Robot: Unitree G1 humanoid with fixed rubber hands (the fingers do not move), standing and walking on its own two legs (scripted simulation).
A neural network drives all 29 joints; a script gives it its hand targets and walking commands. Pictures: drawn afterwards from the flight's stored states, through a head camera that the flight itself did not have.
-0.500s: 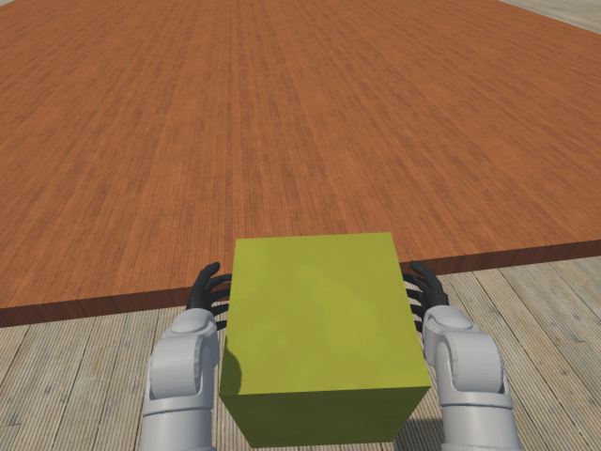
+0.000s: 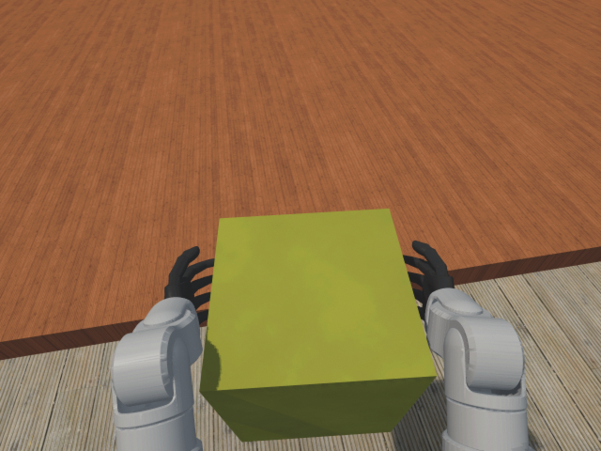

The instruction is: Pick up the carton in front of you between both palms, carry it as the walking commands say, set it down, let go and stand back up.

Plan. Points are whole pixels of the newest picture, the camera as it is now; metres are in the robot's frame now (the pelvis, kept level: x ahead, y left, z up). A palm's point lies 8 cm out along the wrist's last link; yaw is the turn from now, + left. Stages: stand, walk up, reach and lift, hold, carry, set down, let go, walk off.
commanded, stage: carry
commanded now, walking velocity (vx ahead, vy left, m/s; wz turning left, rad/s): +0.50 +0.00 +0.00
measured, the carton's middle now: (311, 332) +0.27 +0.01 +0.03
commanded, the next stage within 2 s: none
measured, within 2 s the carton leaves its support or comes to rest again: neither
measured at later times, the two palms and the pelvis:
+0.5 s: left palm (227, 100) +0.65 +0.15 +0.16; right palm (393, 98) +0.67 -0.15 +0.15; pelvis +0.30 -0.03 +0.00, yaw +3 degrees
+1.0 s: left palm (240, 50) +0.88 +0.15 +0.15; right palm (375, 52) +0.88 -0.15 +0.14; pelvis +0.49 -0.01 +0.02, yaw +1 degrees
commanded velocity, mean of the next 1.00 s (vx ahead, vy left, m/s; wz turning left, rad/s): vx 0.18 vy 0.00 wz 0.00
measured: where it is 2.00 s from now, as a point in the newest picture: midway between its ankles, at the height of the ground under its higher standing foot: (313, 380)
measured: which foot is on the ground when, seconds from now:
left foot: down 0.00-0.42, up 0.44-0.76, down 0.78-1.00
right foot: up 0.00-0.38, down 0.40-0.82, up 0.84-1.00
